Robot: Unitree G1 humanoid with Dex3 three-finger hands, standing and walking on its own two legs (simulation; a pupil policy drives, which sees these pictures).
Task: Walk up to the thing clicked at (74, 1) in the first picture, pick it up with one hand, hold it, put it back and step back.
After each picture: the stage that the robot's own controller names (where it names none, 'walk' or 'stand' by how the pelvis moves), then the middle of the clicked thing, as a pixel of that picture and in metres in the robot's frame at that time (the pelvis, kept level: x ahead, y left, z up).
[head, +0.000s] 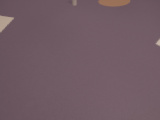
stand; (74, 1) +2.36 +0.10 -0.72
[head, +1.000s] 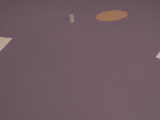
walk; (71, 18) +2.23 +0.28 -0.71
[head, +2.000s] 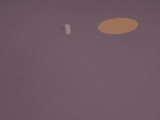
walk; (67, 29) +1.63 +0.28 -0.72
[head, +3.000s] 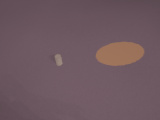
walk; (58, 59) +1.09 +0.30 -0.72
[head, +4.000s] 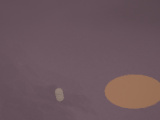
walk; (59, 94) +0.67 +0.23 -0.70
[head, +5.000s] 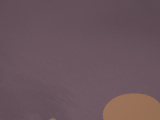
stand; out of the picture +0.41 +0.16 -0.71
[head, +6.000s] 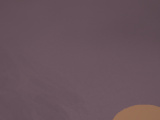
stand; out of the picture +0.36 +0.18 -0.72
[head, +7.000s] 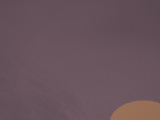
stand; out of the picture +0.36 +0.19 -0.73
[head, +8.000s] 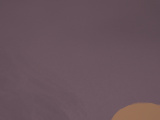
stand; out of the picture +0.35 +0.19 -0.73
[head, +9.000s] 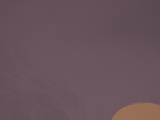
stand; out of the picture +0.35 +0.19 -0.73
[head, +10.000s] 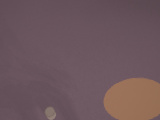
go down; (50, 113) +0.37 +0.18 -0.66
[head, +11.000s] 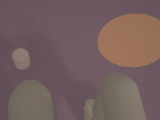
go down; (21, 59) +0.44 +0.20 -0.29
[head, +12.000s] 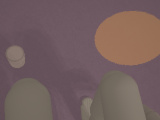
close in; (16, 57) +0.44 +0.20 -0.28
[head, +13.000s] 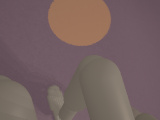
close; out of the picture +0.44 +0.24 -0.23
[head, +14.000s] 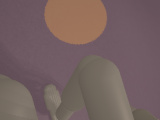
close; out of the picture +0.42 +0.23 -0.23
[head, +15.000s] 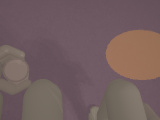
lift; (17, 73) +0.33 +0.23 -0.07
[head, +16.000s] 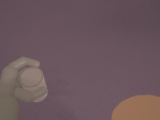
hold; (34, 85) +0.32 +0.16 +0.06
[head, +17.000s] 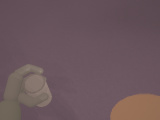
hold; (38, 91) +0.31 +0.16 +0.01
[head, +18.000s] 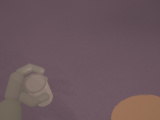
crouch; (39, 90) +0.31 +0.16 +0.02
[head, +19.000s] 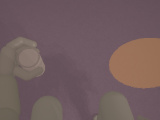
crouch; (32, 63) +0.40 +0.16 -0.07
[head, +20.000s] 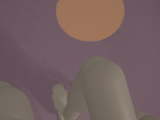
lower; out of the picture +0.44 +0.23 -0.22
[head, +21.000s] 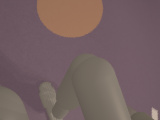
lower; out of the picture +0.44 +0.25 -0.24
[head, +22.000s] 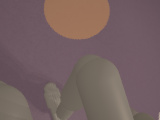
lower; out of the picture +0.44 +0.25 -0.23
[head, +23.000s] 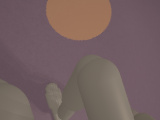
lower; out of the picture +0.43 +0.24 -0.22
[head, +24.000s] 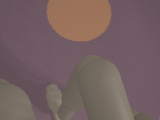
loosen; out of the picture +0.43 +0.23 -0.22
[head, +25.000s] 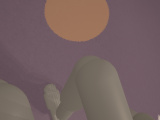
withdraw; out of the picture +0.43 +0.23 -0.24
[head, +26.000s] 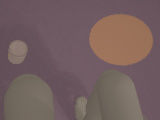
stand; (17, 53) +0.44 +0.19 -0.27
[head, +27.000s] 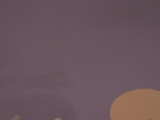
stand; out of the picture +0.38 +0.14 -0.63
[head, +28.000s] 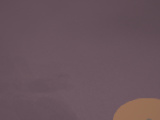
stand; out of the picture +0.38 +0.14 -0.67
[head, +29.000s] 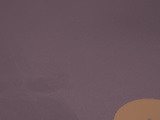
stand; out of the picture +0.37 +0.14 -0.67
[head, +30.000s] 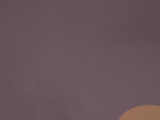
stand; out of the picture +0.40 +0.13 -0.72
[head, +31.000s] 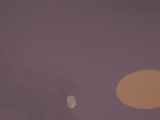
walk; (71, 101) +0.49 +0.09 -0.70
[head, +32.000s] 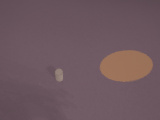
walk; (59, 75) +0.72 +0.14 -0.70
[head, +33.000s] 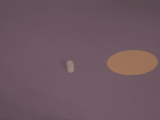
stand; (70, 66) +1.00 +0.17 -0.70
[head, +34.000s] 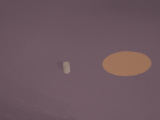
stand; (66, 67) +1.01 +0.15 -0.72
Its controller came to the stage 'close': yes
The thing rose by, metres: 0.73
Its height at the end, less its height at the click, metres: +0.00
